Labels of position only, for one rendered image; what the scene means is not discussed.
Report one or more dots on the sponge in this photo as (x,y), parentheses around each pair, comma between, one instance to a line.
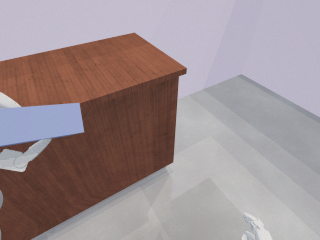
(20,125)

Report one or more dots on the table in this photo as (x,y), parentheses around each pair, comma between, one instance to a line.
(128,92)

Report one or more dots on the left robot hand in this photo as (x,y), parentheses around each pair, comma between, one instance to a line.
(16,160)

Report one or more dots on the right robot hand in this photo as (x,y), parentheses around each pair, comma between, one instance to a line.
(257,227)

